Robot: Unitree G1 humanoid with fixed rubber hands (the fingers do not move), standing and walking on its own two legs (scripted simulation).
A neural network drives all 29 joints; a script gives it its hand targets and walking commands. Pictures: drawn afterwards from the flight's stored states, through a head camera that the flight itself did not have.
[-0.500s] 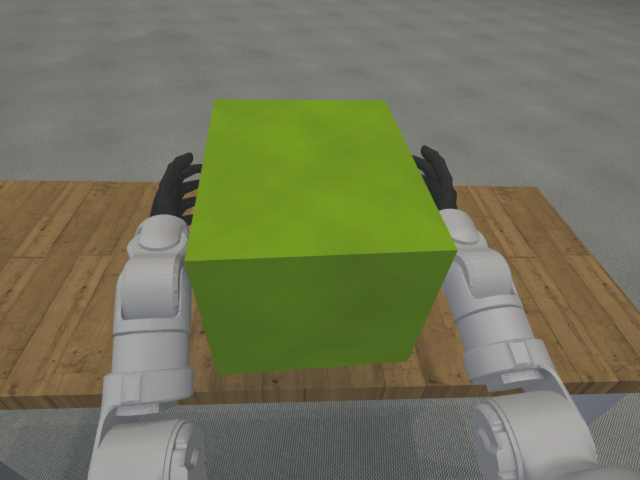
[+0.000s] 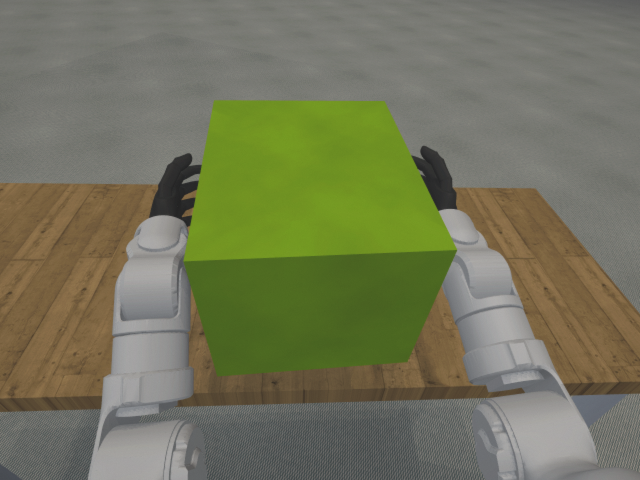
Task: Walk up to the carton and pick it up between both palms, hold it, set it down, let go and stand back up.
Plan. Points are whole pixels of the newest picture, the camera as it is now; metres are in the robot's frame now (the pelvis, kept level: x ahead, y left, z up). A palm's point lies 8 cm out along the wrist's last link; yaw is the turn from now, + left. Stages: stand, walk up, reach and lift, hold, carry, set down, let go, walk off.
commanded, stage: hold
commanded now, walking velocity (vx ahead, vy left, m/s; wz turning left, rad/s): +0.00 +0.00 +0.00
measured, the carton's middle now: (307, 227) +0.36 +0.01 +0.17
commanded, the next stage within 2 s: none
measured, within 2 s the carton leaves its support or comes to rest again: neither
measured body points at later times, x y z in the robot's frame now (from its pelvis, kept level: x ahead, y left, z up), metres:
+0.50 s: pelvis +0.00 +0.00 +0.00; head -0.05 +0.02 +0.45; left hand +0.37 +0.17 +0.19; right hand +0.37 -0.15 +0.20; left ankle +0.05 +0.13 -0.75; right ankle +0.00 -0.11 -0.75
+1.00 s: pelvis +0.00 +0.00 +0.00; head -0.05 +0.02 +0.45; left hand +0.37 +0.17 +0.19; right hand +0.37 -0.15 +0.19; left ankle +0.05 +0.13 -0.75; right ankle +0.00 -0.11 -0.75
